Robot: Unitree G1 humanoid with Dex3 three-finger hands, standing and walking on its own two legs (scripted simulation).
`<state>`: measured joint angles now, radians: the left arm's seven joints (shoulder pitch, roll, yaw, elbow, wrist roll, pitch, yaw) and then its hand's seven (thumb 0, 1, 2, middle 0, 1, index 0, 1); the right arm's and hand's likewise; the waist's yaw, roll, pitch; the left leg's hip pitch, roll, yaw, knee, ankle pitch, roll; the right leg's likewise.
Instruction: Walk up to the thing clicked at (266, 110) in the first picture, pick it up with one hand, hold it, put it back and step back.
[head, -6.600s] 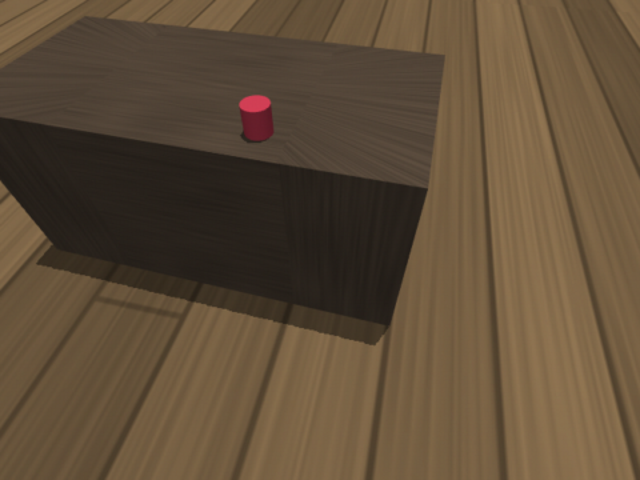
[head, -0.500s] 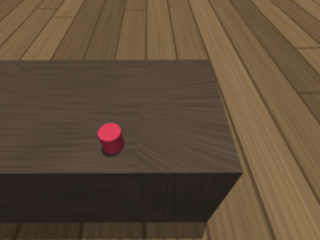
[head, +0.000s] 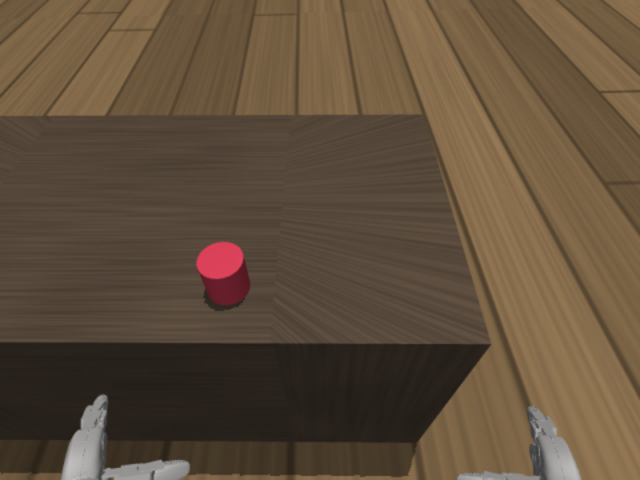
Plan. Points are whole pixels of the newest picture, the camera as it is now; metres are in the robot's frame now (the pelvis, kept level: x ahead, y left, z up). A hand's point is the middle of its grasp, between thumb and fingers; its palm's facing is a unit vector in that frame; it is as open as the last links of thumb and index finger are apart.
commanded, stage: rise first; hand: left
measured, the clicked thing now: (224, 273) +0.45 +0.18 -0.09
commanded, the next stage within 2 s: go down in 1.12 s
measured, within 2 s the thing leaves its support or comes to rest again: neither
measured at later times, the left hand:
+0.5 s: hand (121, 432) +0.18 +0.25 -0.02, palm faces +0.27 -0.91 -0.33, open 17.5 cm
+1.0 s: hand (100, 437) +0.17 +0.25 +0.02, palm faces +0.29 -0.89 -0.35, open 17.6 cm
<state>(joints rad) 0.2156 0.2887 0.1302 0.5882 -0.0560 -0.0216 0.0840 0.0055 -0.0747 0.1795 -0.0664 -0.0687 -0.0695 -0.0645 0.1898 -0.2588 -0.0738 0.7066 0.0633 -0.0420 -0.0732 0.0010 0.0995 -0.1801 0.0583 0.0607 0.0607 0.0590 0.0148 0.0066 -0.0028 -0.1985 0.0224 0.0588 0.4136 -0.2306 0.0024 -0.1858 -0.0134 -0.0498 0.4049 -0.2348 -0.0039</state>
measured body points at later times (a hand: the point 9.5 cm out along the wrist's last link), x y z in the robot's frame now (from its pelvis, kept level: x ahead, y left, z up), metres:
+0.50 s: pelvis +0.00 +0.00 +0.00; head +0.00 -0.01 +0.45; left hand +0.16 +0.29 +0.01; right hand +0.16 -0.26 -0.09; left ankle -0.01 +0.11 -0.74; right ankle -0.01 -0.12 -0.74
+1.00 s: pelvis -0.01 +0.00 +0.00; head -0.02 -0.02 +0.45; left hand +0.15 +0.29 +0.05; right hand +0.15 -0.27 -0.09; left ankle -0.01 +0.11 -0.74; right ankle -0.01 -0.12 -0.74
